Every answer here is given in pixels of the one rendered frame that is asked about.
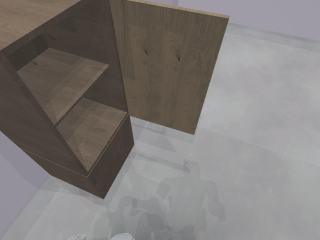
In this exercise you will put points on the cupboard door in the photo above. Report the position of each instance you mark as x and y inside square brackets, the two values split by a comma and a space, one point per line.
[167, 56]

